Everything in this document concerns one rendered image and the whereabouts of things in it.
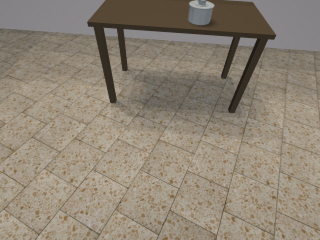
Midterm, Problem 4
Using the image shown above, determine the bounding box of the table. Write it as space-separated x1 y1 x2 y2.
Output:
87 0 276 113

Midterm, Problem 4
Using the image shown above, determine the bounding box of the lid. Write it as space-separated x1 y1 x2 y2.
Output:
189 0 215 11

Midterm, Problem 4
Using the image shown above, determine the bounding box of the pot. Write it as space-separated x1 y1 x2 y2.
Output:
188 7 213 25

